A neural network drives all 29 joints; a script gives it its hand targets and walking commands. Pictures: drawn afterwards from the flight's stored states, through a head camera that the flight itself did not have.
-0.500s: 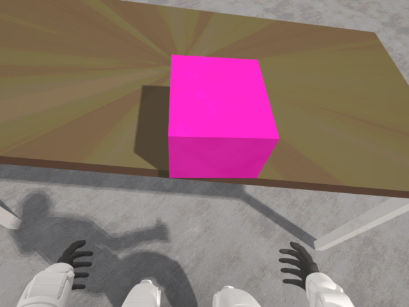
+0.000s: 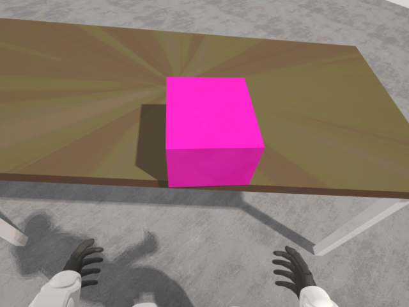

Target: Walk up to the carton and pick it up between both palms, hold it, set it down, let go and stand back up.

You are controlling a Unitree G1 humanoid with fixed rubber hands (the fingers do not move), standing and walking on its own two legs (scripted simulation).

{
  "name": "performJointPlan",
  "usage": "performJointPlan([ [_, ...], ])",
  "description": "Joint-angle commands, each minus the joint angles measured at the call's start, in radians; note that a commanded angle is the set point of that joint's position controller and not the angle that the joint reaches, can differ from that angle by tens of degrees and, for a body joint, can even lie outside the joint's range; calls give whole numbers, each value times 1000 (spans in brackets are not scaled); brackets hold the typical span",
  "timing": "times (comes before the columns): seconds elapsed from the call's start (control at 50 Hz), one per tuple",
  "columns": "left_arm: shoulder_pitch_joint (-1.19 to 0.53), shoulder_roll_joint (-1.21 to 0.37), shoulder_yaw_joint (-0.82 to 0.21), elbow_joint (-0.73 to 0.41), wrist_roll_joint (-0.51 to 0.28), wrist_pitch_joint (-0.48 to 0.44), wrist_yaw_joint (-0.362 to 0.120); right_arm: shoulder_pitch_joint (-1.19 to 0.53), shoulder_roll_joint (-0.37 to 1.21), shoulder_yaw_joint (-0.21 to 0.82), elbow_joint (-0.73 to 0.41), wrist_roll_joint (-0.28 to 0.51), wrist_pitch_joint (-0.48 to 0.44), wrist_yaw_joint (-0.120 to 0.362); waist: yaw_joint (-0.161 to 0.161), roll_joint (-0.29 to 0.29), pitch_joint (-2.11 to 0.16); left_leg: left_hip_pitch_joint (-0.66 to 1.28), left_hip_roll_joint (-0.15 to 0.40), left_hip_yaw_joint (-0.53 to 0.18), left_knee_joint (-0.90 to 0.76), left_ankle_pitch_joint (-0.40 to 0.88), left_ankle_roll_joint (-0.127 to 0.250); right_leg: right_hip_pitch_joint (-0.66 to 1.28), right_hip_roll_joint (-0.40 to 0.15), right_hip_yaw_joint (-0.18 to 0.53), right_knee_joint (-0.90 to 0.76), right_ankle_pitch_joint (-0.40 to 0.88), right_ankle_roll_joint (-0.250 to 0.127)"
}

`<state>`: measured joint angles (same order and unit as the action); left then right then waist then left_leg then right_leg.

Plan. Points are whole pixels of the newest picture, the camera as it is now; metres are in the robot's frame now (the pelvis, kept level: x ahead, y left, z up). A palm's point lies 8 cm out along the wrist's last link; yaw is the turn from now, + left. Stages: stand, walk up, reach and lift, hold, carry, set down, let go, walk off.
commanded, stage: reach and lift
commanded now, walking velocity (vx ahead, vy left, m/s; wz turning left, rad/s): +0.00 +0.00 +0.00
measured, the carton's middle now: (207, 130) +0.51 +0.00 +0.01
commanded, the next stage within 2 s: none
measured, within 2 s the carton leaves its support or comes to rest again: neither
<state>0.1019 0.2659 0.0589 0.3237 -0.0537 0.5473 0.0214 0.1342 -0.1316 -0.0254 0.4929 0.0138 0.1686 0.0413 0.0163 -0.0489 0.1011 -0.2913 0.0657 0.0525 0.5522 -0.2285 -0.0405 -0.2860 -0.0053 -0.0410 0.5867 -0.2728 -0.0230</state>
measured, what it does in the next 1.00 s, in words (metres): stands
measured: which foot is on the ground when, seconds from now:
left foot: down 0.00-1.00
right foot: down 0.00-1.00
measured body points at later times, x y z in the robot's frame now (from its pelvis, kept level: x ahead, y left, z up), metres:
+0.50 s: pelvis +0.05 +0.01 +0.02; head +0.06 +0.03 +0.47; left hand +0.22 +0.25 -0.05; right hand +0.23 -0.20 -0.05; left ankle +0.04 +0.15 -0.73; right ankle +0.03 -0.10 -0.73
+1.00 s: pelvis +0.04 +0.01 +0.02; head +0.04 +0.03 +0.47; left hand +0.24 +0.24 +0.00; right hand +0.25 -0.21 +0.00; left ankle +0.04 +0.15 -0.73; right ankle +0.03 -0.10 -0.73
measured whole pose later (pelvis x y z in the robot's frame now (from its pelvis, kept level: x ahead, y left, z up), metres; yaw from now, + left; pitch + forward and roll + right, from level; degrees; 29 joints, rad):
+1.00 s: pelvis +0.04 +0.01 +0.02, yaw -1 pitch -1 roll +0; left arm 0.28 0.21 -0.03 0.16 -0.15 0.08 0.08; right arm 0.29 -0.19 -0.05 0.26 0.15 -0.06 0.06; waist 0.05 -0.04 0.01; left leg -0.12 0.04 0.07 0.31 -0.17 -0.02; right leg -0.11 -0.01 -0.01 0.32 -0.19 0.00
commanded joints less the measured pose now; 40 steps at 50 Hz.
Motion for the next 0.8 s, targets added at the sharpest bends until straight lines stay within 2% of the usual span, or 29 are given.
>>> performJointPlan([
  [0.0, 100, 42, 23, -87, 11, -9, -5, 19, -181, -33, -119, 16, -21, -13, 20, 45, -75, 140, -48, 46, -201, 50, 16, 90, 36, -32, -233, 19, 16],
  [0.08, 98, 31, 28, -130, 19, -70, 2, 38, -187, -33, -156, 13, -50, 8, 21, 33, -75, 200, -55, 46, -229, 124, 10, 94, 50, -38, -276, 59, 19],
  [0.16, 57, 48, 29, -186, 4, -183, 14, 47, -161, -45, -217, 7, -122, 30, 22, 23, -151, 235, -62, 52, -206, 168, 16, 61, 29, -15, -293, 104, 21],
  [0.28, 80, 52, 7, -164, -16, -352, 29, 94, -142, -45, -143, 39, -243, 33, 25, 77, -223, 279, -68, 44, -183, 277, 7, 70, 16, 12, -298, 205, 17],
  [0.36, 144, 36, -2, -137, -23, -394, 19, 118, -155, -31, -105, 65, -283, 17, 18, 66, -214, 319, -78, 30, -187, 374, 1, 103, 25, 16, -317, 296, 18],
  [0.5, 208, 20, 0, -197, -26, -407, 4, 128, -187, -28, -176, 90, -304, -2, 21, 27, -168, 376, -92, 9, -205, 480, -20, 133, 46, 12, -353, 373, 16],
  [0.62, 207, 10, -15, -279, -44, -446, 14, 146, -187, -42, -277, 106, -307, 2, 22, 30, -154, 376, -84, 5, -223, 443, -23, 120, 46, 19, -370, 315, 6],
  [0.78, 152, 20, -41, -339, -69, -490, 44, 129, -177, -56, -348, 135, -283, 18, 29, 60, -133, 328, -70, 3, -253, 268, -8, 81, 29, 38, -378, 131, -8],
])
